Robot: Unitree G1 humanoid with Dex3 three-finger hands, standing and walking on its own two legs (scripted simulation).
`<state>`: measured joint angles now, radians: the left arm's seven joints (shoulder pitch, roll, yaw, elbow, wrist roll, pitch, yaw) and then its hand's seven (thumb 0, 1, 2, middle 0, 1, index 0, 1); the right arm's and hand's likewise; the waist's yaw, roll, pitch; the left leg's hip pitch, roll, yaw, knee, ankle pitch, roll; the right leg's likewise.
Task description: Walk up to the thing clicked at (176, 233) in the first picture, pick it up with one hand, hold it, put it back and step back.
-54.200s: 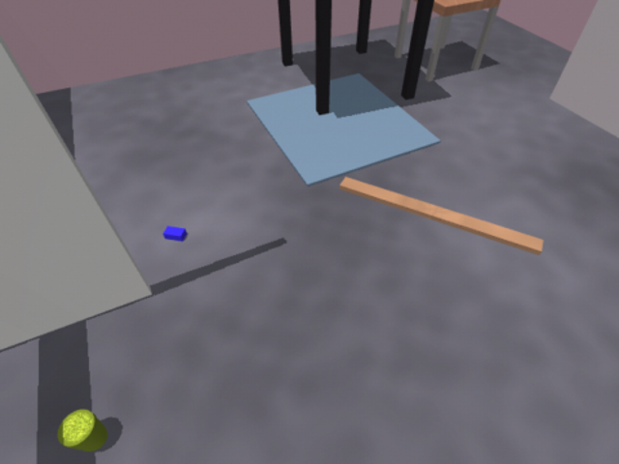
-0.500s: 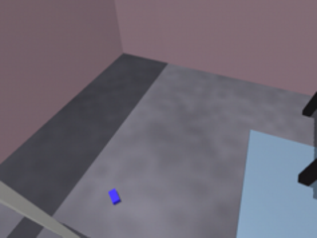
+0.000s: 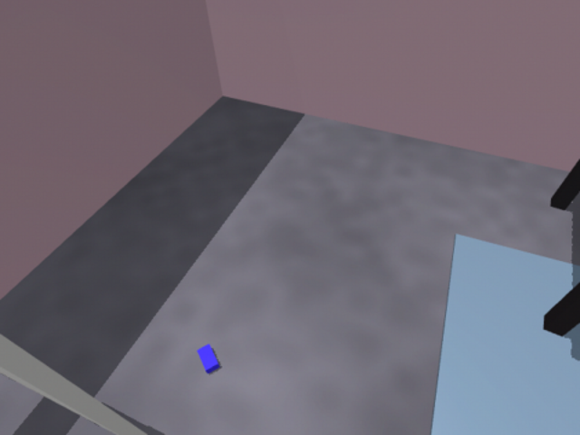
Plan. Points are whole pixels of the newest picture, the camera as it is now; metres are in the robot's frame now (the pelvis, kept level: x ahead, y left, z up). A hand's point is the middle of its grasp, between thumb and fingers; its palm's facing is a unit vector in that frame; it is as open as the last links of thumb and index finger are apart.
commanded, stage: stand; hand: left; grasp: from above
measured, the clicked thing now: (208, 358) +0.52 +0.34 -0.76
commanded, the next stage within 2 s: step back in 0.18 s
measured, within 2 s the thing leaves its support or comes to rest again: neither
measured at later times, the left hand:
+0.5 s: hand out of the picture +0.08 +0.29 -0.17, palm faces -0.02 -0.92 -0.39, open 7.4 cm
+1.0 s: hand out of the picture -0.03 +0.25 -0.15, palm faces +0.01 -0.91 -0.41, open 7.4 cm
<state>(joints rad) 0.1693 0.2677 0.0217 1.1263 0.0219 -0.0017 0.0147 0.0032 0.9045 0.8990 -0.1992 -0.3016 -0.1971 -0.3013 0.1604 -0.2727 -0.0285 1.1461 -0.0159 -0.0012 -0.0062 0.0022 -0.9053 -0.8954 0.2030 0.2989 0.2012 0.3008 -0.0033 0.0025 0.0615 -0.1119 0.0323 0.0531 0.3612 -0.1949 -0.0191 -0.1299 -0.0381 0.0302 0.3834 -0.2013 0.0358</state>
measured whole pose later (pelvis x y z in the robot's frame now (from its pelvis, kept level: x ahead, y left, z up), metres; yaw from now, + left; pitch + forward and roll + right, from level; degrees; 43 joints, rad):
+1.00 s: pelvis -0.14 -0.01 -0.02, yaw +0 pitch -1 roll +1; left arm 0.14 0.33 0.07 0.81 0.03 0.03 0.02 0.01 0.90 0.90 -0.20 -0.30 -0.20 -0.30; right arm 0.16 -0.41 -0.03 0.91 0.00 0.05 -0.03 0.00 -0.90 -0.90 0.20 0.30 0.20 0.30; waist 0.02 0.03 0.17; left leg -0.39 -0.09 -0.08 1.01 -0.51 -0.03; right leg -0.32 -0.02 -0.02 0.61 -0.28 -0.02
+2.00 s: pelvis -0.45 -0.01 -0.02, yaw +3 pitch -3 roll +0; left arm 0.07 0.39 0.07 0.81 0.02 0.07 0.03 0.00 0.90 0.90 -0.20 -0.30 -0.20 -0.30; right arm 0.20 -0.38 -0.05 0.90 -0.04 0.04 0.01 0.00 -0.90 -0.90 0.20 0.30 0.20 0.30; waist -0.02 -0.03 0.19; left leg -0.26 -0.03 -0.02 0.66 -0.35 0.03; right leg -0.50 0.02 0.07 0.98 -0.50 -0.01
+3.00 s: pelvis -0.64 -0.02 -0.01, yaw +3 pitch -3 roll +0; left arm 0.20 0.35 0.05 1.01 0.04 -0.02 -0.02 0.01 0.90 0.90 -0.20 -0.30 -0.20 -0.30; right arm 0.20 -0.38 -0.05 1.02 -0.02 -0.02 0.01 0.00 -0.90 -0.90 0.20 0.30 0.20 0.30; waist 0.03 0.02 0.05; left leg -0.26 -0.01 -0.03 0.58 -0.33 0.00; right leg -0.22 -0.02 -0.03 0.56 -0.29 0.00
